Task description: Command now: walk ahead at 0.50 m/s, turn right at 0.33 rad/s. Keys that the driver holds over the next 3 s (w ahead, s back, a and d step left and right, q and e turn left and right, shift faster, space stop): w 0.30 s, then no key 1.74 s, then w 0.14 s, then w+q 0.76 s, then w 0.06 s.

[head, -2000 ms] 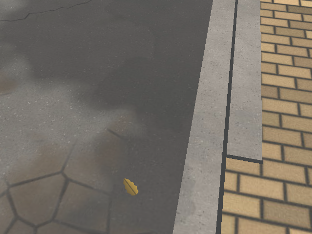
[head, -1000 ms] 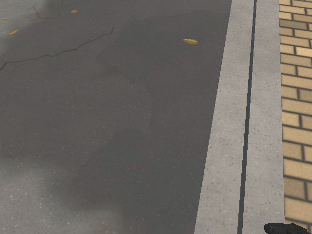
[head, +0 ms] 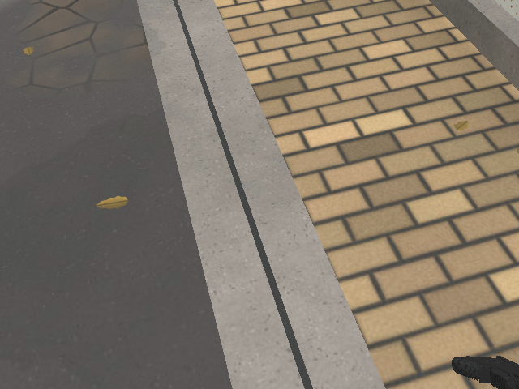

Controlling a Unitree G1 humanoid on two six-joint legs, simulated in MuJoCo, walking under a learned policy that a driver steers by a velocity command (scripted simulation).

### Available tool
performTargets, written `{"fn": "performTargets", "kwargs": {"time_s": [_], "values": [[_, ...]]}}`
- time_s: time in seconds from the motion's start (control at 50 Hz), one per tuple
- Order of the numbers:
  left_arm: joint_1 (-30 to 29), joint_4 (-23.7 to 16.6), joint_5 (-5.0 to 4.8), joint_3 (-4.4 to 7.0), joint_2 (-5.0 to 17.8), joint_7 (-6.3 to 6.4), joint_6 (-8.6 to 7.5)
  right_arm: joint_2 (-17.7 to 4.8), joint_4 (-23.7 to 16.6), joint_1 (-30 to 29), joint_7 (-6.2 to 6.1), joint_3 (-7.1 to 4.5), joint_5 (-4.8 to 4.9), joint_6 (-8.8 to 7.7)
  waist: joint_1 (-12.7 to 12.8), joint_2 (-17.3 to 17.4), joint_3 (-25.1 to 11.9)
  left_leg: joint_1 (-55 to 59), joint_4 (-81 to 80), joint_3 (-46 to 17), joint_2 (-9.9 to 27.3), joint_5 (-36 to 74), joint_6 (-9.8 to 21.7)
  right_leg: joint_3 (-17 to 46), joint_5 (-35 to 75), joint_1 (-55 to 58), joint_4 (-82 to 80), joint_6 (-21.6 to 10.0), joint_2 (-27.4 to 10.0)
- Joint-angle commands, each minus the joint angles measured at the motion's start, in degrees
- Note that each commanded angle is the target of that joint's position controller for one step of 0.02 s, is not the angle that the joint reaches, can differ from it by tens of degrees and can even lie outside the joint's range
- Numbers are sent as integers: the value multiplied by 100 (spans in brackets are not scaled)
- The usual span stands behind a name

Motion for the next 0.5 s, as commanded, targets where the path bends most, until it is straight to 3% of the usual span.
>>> {"fn": "performTargets", "kwargs": {"time_s": [0.02,0.04,0.06,0.08,0.1,0.12,0.14,0.16,0.2,0.28,0.36,0.44,0.48,0.5], "values": [[-17,-253,37,131,649,21,-12,-890,-184,505,-6,-305,-42,-175,-564,-972,-402,1358,-246,190,-56,-330,395,842,3172,-131,557,-571,-1265],[-49,-349,96,31,443,1,-19,-1138,-79,1344,-33,-376,-125,-194,-943,-618,-1156,2748,-24,-483,633,-284,757,525,2779,-704,1917,-375,-948],[798,-364,-34,-65,110,-6,-91,-1656,138,2147,-31,-531,-166,-127,-785,972,-1985,4859,-314,-2902,1843,-1278,1737,-138,839,-2727,4026,130,-80],[837,-310,-99,-67,363,-1,-141,-1275,271,2317,37,-451,20,-95,-863,1368,-1911,5070,-1097,-4339,2162,-2758,1876,76,-1108,-3768,4819,172,-80],[208,-385,-140,33,782,-12,-152,-881,190,1959,28,-334,92,-69,-954,677,-1012,4371,-1204,-3698,1998,-3337,1607,167,-713,-4199,5169,128,-392],[-297,-509,-78,23,793,-9,-152,-741,89,1561,10,-270,30,-13,-877,206,-528,3591,-1270,-2926,1764,-2962,1411,-119,-274,-4126,5058,100,-655],[-581,-598,22,24,727,-20,-170,-621,80,1309,8,-216,-25,23,-751,51,-131,2885,-1435,-2400,1541,-2382,1387,-258,51,-4018,4679,95,-848],[-571,-603,59,41,660,-34,-167,-509,72,1189,-4,-163,-76,14,-586,167,-54,2493,-1553,-2023,1351,-1878,1318,-291,306,-3726,4332,85,-1053],[-398,-547,38,2,440,-55,-141,-487,135,1218,-12,-145,-55,-7,-471,345,-104,2201,-1748,-1525,1138,-1209,1335,-449,488,-3405,3942,135,-1160],[-955,-748,87,-89,255,-50,-152,-818,289,1479,-82,-222,20,-1,-581,159,-26,2257,-1996,-891,1120,-198,1434,-644,1351,-3651,2746,333,-1266],[-1596,-873,93,-164,85,-125,-225,-867,446,1753,-141,-197,53,117,-785,172,39,2176,-1736,-70,773,1372,1144,-977,2511,-2961,1284,403,-941],[-1930,-986,79,-130,183,-244,-266,-888,624,2040,-173,-167,72,268,-839,295,-97,2677,-1162,-114,934,1746,975,-949,2661,-2575,640,254,-680],[-1555,-883,136,-51,375,-265,-284,-979,612,1839,-199,-189,92,322,-525,334,-295,2836,-596,-186,948,1972,802,-933,2587,-2005,258,71,-583],[-1064,-703,191,18,529,-239,-295,-948,591,1771,-209,-176,91,329,-281,235,-548,2749,-32,-96,748,2190,660,-1015,3026,-1268,-28,-68,-516]]}}
Next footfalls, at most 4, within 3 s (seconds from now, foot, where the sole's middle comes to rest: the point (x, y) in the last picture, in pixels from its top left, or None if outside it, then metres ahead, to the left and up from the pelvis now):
0.04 left None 0.19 0.13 -0.77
0.52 right None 0.45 -0.12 -0.77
0.82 left None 0.41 0.13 -0.77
2.74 left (252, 274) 0.79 0.14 -0.77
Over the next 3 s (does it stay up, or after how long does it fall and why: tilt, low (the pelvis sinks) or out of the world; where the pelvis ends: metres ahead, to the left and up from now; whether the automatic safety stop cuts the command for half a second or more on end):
stays up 0.77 0.08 0.01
